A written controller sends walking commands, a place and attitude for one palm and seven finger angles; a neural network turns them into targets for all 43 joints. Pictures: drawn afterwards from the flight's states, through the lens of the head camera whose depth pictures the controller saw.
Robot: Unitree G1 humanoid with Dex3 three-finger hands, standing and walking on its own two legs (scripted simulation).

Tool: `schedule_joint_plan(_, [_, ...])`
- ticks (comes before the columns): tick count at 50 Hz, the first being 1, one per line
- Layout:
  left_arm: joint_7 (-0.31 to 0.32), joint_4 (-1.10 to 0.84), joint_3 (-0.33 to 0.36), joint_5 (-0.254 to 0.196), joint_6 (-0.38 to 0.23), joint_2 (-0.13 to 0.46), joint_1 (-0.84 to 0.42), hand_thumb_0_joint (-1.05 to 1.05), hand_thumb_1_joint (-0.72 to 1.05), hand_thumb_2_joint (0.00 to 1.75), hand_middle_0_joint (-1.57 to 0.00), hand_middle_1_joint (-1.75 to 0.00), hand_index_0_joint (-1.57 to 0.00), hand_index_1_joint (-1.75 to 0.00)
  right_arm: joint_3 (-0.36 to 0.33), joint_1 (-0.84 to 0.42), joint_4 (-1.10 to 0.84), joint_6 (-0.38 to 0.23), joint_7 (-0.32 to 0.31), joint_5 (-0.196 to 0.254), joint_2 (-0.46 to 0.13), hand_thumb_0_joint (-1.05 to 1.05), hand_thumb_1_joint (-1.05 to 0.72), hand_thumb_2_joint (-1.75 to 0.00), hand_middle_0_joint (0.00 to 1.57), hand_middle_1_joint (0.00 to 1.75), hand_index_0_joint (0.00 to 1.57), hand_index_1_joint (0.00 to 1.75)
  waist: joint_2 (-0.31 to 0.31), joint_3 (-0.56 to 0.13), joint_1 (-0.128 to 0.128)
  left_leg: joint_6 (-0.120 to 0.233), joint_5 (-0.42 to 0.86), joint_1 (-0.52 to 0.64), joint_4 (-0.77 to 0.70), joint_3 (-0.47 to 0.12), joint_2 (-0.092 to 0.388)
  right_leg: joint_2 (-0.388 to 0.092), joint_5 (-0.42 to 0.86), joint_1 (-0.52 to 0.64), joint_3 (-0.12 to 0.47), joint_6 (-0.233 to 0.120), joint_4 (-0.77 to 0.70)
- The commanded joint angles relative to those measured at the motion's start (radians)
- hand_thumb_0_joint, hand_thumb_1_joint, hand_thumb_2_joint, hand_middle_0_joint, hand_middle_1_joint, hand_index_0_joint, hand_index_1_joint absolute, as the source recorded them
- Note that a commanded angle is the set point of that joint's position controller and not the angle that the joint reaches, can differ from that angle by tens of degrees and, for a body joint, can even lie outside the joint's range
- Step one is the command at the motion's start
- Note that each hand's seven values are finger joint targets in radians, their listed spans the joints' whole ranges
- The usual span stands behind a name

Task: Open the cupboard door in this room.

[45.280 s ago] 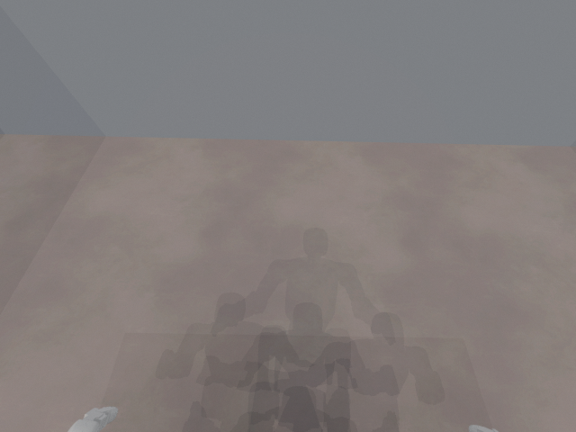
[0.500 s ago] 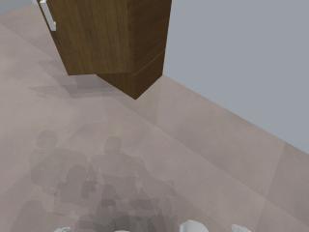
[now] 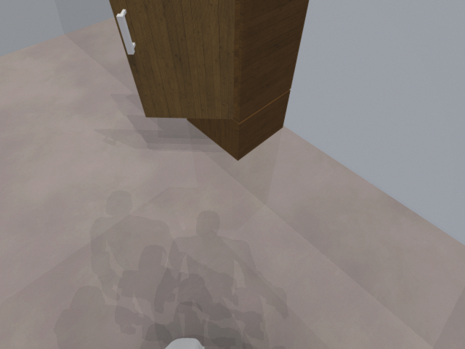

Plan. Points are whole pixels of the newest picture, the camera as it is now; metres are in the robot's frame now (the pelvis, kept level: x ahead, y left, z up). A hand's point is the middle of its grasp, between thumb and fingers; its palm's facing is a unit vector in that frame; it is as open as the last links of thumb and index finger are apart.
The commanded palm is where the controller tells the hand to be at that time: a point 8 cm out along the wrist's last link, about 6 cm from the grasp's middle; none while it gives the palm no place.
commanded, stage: take the last steps up to it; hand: left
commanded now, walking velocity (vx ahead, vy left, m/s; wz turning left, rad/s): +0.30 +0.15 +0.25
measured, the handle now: (127, 32) +1.07 +0.45 -0.03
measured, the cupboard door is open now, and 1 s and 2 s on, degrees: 45 45 45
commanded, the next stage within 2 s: come to a stop and stand still in 1.36 s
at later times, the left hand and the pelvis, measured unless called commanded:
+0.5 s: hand (118, 309) +0.20 +0.25 -0.16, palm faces +0.07 -0.98 -0.19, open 7.4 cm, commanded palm none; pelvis +0.12 +0.06 +0.00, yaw +4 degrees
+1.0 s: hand (116, 285) +0.25 +0.28 -0.17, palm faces +0.21 -0.96 -0.20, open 7.3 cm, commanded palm none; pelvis +0.31 +0.10 +0.00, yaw +6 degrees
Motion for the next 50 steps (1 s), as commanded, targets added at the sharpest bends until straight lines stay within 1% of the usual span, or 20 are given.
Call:
schedule_joint_plan(1, [-0.001, 0.003, 0.066, 0.008, -0.022, 0.225, 0.106, 0.00, 0.90, 0.90, -0.20, -0.30, -0.20, -0.30, -0.001, -0.082, -0.098, -0.050, 0.013, 0.000, -0.037, 0.00, -0.90, -0.90, 0.20, 0.30, 0.20, 0.30, -0.164, -0.078, 0.055, 0.013, -0.028, -0.045, -0.177, 0.042, 0.003, -0.308, 0.279, 0.153, 0.246, -0.147, -0.148])
schedule_joint_plan(4, [-0.013, 0.001, 0.071, -0.004, -0.014, 0.232, 0.033, 0.00, 0.90, 0.90, -0.20, -0.30, -0.20, -0.30, 0.002, 0.045, -0.059, -0.068, 0.009, -0.003, -0.049, 0.00, -0.90, -0.90, 0.20, 0.30, 0.20, 0.30, -0.120, -0.086, -0.022, 0.036, 0.145, 0.236, -0.430, 0.094, -0.035, -0.238, 0.126, -0.032, 0.137, -0.073, -0.051])
schedule_joint_plan(5, [-0.020, -0.012, 0.065, -0.011, -0.009, 0.203, 0.001, 0.00, 0.90, 0.90, -0.20, -0.30, -0.20, -0.30, -0.012, 0.139, -0.034, -0.076, 0.001, -0.005, -0.109, 0.00, -0.90, -0.90, 0.20, 0.30, 0.20, 0.30, 0.006, -0.113, -0.072, 0.074, 0.133, 0.405, -0.499, -0.001, 0.023, -0.170, 0.031, -0.178, 0.065, -0.024, 0.112])
schedule_joint_plan(6, [-0.032, -0.045, 0.051, -0.016, -0.006, 0.126, -0.018, 0.00, 0.90, 0.90, -0.20, -0.30, -0.20, -0.30, -0.040, 0.224, -0.020, -0.078, -0.007, -0.019, -0.208, 0.00, -0.90, -0.90, 0.20, 0.30, 0.20, 0.30, 0.335, -0.138, -0.105, 0.178, 0.086, 0.526, -0.581, -0.357, 0.278, -0.021, -0.245, -0.418, -0.042, 0.039, 0.407])
schedule_joint_plan(7, [-0.026, -0.084, 0.035, -0.006, -0.005, 0.118, -0.123, 0.00, 0.90, 0.90, -0.20, -0.30, -0.20, -0.30, -0.041, 0.303, -0.003, -0.071, -0.021, -0.018, -0.233, 0.00, -0.90, -0.90, 0.20, 0.30, 0.20, 0.30, 0.304, -0.096, -0.145, 0.283, 0.150, 0.484, -0.644, -0.461, 0.366, 0.001, -0.326, -0.527, 0.042, 0.024, 0.596])
schedule_joint_plan(10, [-0.034, -0.048, 0.039, 0.001, -0.003, 0.122, -0.132, 0.00, 0.90, 0.90, -0.20, -0.30, -0.20, -0.30, -0.004, 0.185, -0.035, -0.091, -0.033, -0.013, -0.134, 0.00, -0.90, -0.90, 0.20, 0.30, 0.20, 0.30, 0.152, -0.004, -0.067, 0.274, 0.171, 0.326, -0.669, -0.349, 0.288, -0.059, -0.138, -0.533, 0.138, 0.006, 0.716])
schedule_joint_plan(14, [-0.039, 0.001, 0.027, 0.000, 0.002, 0.101, -0.051, 0.00, 0.90, 0.90, -0.20, -0.30, -0.20, -0.30, 0.011, 0.197, -0.013, -0.125, -0.037, -0.004, -0.108, 0.00, -0.90, -0.90, 0.20, 0.30, 0.20, 0.30, 0.071, -0.036, -0.015, 0.245, 0.568, 0.379, -0.656, -0.175, 0.212, -0.046, 0.006, -0.493, 0.112, 0.025, 0.672])
schedule_joint_plan(23, [-0.038, -0.057, 0.004, -0.005, -0.005, 0.067, -0.228, 0.00, 0.90, 0.90, -0.20, -0.30, -0.20, -0.30, 0.024, 0.325, 0.074, -0.127, -0.038, -0.009, -0.072, 0.00, -0.90, -0.90, 0.20, 0.30, 0.20, 0.30, 0.085, 0.019, -0.056, 0.243, 0.706, 0.417, -0.645, -0.110, 0.201, -0.011, 0.079, -0.428, 0.060, 0.009, 0.318])
schedule_joint_plan(26, [-0.037, -0.069, 0.007, -0.005, -0.011, 0.071, -0.233, 0.00, 0.90, 0.90, -0.20, -0.30, -0.20, -0.30, 0.024, 0.339, 0.098, -0.126, -0.038, -0.013, -0.074, 0.00, -0.90, -0.90, 0.20, 0.30, 0.20, 0.30, 0.088, 0.028, -0.046, 0.230, 0.748, 0.393, -0.602, -0.100, 0.202, 0.021, 0.046, -0.321, 0.040, -0.012, 0.227])
schedule_joint_plan(28, [-0.036, -0.041, 0.017, -0.005, -0.016, 0.084, -0.128, 0.00, 0.90, 0.90, -0.20, -0.30, -0.20, -0.30, 0.026, 0.329, 0.111, -0.126, -0.042, -0.008, -0.079, 0.00, -0.90, -0.90, 0.20, 0.30, 0.20, 0.30, 0.062, -0.003, 0.009, 0.201, 0.870, 0.343, -0.480, -0.069, 0.173, 0.060, 0.083, -0.135, 0.022, -0.033, 0.148])
schedule_joint_plan(29, [-0.033, -0.005, 0.029, -0.005, -0.025, 0.103, -0.002, 0.00, 0.90, 0.90, -0.20, -0.30, -0.20, -0.30, 0.022, 0.310, 0.107, -0.127, -0.042, 0.000, -0.086, 0.00, -0.90, -0.90, 0.20, 0.30, 0.20, 0.30, 0.033, -0.058, 0.068, 0.170, 0.873, 0.272, -0.337, -0.050, 0.136, 0.063, 0.143, 0.055, 0.033, -0.047, 0.082])
schedule_joint_plan(30, [-0.025, 0.038, 0.050, 0.001, -0.037, 0.170, 0.159, 0.00, 0.90, 0.90, -0.20, -0.30, -0.20, -0.30, 0.019, 0.297, 0.093, -0.133, -0.037, 0.012, -0.073, 0.00, -0.90, -0.90, 0.20, 0.30, 0.20, 0.30, -0.061, -0.157, 0.130, 0.131, 0.701, 0.090, -0.111, -0.012, 0.076, -0.078, 0.169, 0.327, 0.208, -0.103, 0.046])
schedule_joint_plan(31, [-0.014, 0.066, 0.073, 0.002, -0.039, 0.259, 0.269, 0.00, 0.90, 0.90, -0.20, -0.30, -0.20, -0.30, 0.016, 0.338, 0.064, -0.136, -0.035, 0.022, -0.042, 0.00, -0.90, -0.90, 0.20, 0.30, 0.20, 0.30, -0.276, -0.265, 0.138, 0.077, -0.002, -0.151, 0.215, 0.037, -0.085, -0.392, 0.255, 0.528, 0.635, -0.239, -0.088])
schedule_joint_plan(32, [-0.009, 0.063, 0.073, -0.018, -0.034, 0.266, 0.249, 0.00, 0.90, 0.90, -0.20, -0.30, -0.20, -0.30, 0.008, 0.279, 0.052, -0.127, -0.033, 0.012, -0.078, 0.00, -0.90, -0.90, 0.20, 0.30, 0.20, 0.30, -0.151, -0.209, 0.123, 0.080, -0.125, -0.197, 0.397, -0.052, -0.032, -0.458, 0.191, 0.398, 0.715, -0.285, -0.200])
schedule_joint_plan(34, [0.000, 0.023, 0.045, -0.018, -0.035, 0.161, 0.068, 0.00, 0.90, 0.90, -0.20, -0.30, -0.20, -0.30, 0.004, 0.166, 0.040, -0.107, -0.023, 0.000, -0.031, 0.00, -0.90, -0.90, 0.20, 0.30, 0.20, 0.30, -0.056, 0.019, 0.057, 0.074, 0.046, -0.214, 0.389, -0.091, 0.059, -0.362, -0.019, 0.037, 0.539, -0.210, -0.282])
schedule_joint_plan(35, [-0.001, 0.019, 0.031, -0.015, -0.040, 0.113, 0.024, 0.00, 0.90, 0.90, -0.20, -0.30, -0.20, -0.30, 0.010, 0.178, 0.047, -0.093, -0.017, -0.007, 0.005, 0.00, -0.90, -0.90, 0.20, 0.30, 0.20, 0.30, -0.062, 0.039, 0.014, 0.063, 0.105, -0.174, 0.353, -0.085, 0.082, -0.311, -0.016, -0.066, 0.428, -0.176, -0.299])
schedule_joint_plan(38, [-0.005, 0.031, 0.026, -0.011, -0.061, 0.074, 0.031, 0.00, 0.90, 0.90, -0.20, -0.30, -0.20, -0.30, 0.015, 0.241, 0.067, -0.075, -0.003, -0.013, 0.044, 0.00, -0.90, -0.90, 0.20, 0.30, 0.20, 0.30, -0.099, -0.031, -0.024, 0.033, 0.187, -0.102, 0.208, -0.025, 0.093, -0.222, 0.142, -0.083, 0.221, -0.133, -0.309])
schedule_joint_plan(42, [-0.011, 0.066, 0.040, -0.006, -0.075, 0.094, 0.083, 0.00, 0.90, 0.90, -0.20, -0.30, -0.20, -0.30, 0.013, 0.153, 0.029, -0.081, 0.011, -0.011, 0.063, 0.00, -0.90, -0.90, 0.20, 0.30, 0.20, 0.30, -0.066, -0.060, -0.002, 0.009, 0.246, -0.112, -0.039, 0.031, 0.086, -0.200, 0.287, 0.007, 0.163, -0.150, -0.283])
schedule_joint_plan(47, [-0.015, 0.105, 0.044, 0.002, -0.068, 0.141, 0.116, 0.00, 0.90, 0.90, -0.20, -0.30, -0.20, -0.30, 0.008, 0.008, -0.035, -0.101, 0.024, -0.008, 0.034, 0.00, -0.90, -0.90, 0.20, 0.30, 0.20, 0.30, -0.147, -0.015, 0.030, 0.016, 0.244, -0.077, -0.226, 0.060, 0.059, -0.224, 0.286, 0.045, 0.162, -0.133, -0.242])
schedule_joint_plan(50, [-0.014, 0.115, 0.049, 0.000, -0.055, 0.153, 0.108, 0.00, 0.90, 0.90, -0.20, -0.30, -0.20, -0.30, 0.003, 0.021, -0.036, -0.112, 0.023, -0.009, 0.004, 0.00, -0.90, -0.90, 0.20, 0.30, 0.20, 0.30, -0.148, -0.008, 0.002, 0.032, 0.261, 0.075, -0.343, 0.095, 0.022, -0.210, 0.233, -0.005, 0.143, -0.103, -0.175])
